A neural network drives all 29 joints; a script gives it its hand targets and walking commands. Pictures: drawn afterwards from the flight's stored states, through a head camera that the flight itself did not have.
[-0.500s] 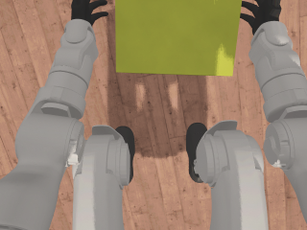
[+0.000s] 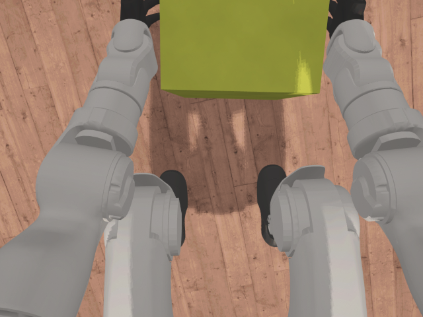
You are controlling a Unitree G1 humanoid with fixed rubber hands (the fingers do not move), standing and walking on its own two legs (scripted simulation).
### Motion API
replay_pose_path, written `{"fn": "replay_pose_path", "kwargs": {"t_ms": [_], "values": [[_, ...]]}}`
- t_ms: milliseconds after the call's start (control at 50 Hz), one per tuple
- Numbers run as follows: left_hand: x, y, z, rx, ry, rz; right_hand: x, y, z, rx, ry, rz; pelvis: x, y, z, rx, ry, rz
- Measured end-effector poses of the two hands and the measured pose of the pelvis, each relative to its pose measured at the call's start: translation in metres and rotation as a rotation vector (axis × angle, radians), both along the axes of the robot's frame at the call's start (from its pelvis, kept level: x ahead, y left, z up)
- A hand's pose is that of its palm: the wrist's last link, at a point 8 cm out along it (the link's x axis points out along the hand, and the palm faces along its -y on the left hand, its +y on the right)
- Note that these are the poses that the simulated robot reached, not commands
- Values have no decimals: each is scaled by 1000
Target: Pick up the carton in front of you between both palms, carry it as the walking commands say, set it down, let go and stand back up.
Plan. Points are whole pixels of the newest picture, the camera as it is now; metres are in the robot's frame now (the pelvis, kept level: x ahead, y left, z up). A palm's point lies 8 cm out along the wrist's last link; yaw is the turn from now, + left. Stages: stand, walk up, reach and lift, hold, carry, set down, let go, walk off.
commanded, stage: reach and lift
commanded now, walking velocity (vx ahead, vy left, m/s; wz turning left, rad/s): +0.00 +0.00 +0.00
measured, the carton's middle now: (236, 36) +0.53 -0.04 -0.25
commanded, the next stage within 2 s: none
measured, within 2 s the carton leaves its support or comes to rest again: leaves its support in 0.14 s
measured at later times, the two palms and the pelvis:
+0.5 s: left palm (90, 1) +0.51 +0.11 -0.03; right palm out of the picture +0.49 -0.19 -0.03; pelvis +0.00 +0.00 +0.04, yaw -1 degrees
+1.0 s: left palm out of the picture +0.48 +0.12 +0.12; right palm out of the picture +0.46 -0.18 +0.12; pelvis +0.03 +0.00 +0.17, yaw -1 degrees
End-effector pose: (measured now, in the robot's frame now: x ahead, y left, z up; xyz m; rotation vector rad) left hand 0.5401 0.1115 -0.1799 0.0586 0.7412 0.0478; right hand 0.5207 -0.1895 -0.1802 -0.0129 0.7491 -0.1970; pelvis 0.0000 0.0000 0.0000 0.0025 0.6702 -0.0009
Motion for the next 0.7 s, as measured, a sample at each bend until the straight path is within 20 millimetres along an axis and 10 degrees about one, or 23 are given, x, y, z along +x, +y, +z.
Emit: {"fn": "replay_pose_path", "kwargs": {"t_ms": [240, 480, 700], "values": [[1, 1, 21, -12, -8, 15, 0, 1, 19, 5, -8, -6, 8, 2, -12, -2, -12, 1], [-24, -1, 142, -53, -70, 53, -24, -1, 142, 38, -76, -44, 5, 3, 38, 5, 36, -17], [-38, 2, 215, -44, -60, 45, -40, 3, 214, 41, -66, -25, 4, 4, 97, 5, 62, -21]]}}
